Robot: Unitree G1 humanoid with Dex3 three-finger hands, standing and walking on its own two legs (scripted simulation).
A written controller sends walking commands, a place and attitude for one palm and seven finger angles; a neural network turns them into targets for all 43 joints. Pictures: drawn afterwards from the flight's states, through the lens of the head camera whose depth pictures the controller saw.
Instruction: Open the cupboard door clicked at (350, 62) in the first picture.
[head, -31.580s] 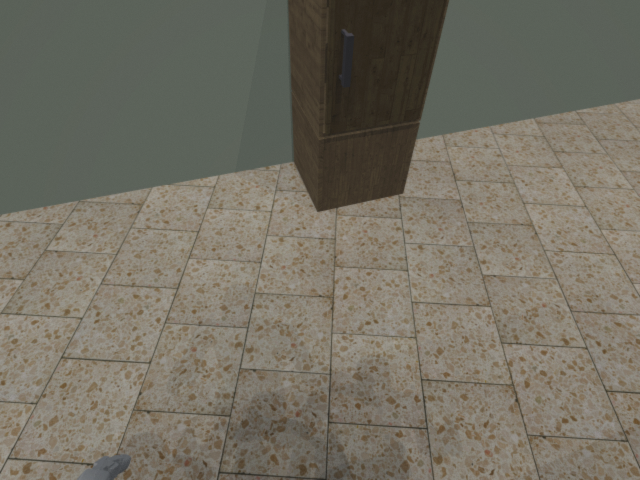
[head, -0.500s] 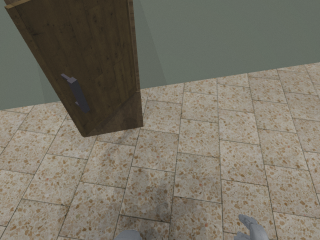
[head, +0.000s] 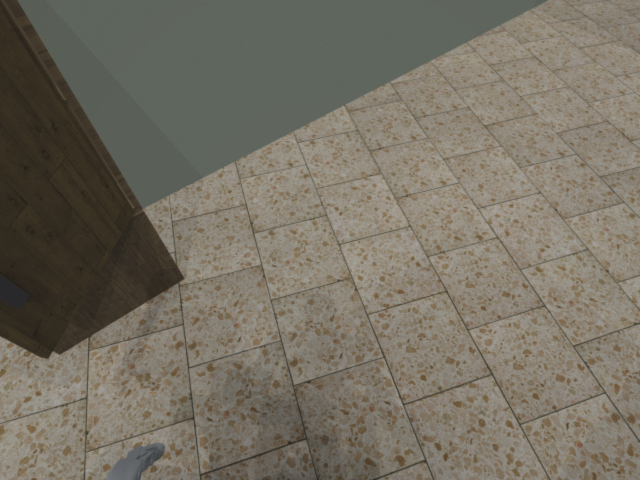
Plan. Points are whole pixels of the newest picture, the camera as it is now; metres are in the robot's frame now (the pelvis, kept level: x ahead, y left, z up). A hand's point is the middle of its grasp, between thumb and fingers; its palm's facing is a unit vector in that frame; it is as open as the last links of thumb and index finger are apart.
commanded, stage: walk to a spot facing it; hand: left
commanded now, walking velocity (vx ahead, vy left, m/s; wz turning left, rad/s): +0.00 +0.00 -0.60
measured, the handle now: out of the picture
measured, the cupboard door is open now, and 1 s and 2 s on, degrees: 41 41 41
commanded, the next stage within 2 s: turn to face it in 1.54 s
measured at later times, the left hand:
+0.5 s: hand (188, 454) +0.17 +0.20 -0.16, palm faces -0.24 -0.96 -0.17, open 7.4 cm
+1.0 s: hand (348, 298) +0.41 -0.03 -0.16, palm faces -0.56 -0.80 -0.21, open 7.4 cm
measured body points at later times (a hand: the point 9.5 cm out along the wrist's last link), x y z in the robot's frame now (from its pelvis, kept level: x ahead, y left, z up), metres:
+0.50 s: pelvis +0.06 +0.02 +0.01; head +0.09 +0.04 +0.46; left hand +0.18 +0.25 -0.15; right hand +0.05 -0.24 -0.11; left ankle +0.07 +0.12 -0.73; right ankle -0.02 -0.10 -0.65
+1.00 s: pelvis +0.20 -0.11 +0.00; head +0.24 -0.15 +0.44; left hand +0.44 +0.01 -0.14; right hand +0.02 -0.26 -0.16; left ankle +0.18 +0.08 -0.62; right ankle +0.21 -0.17 -0.73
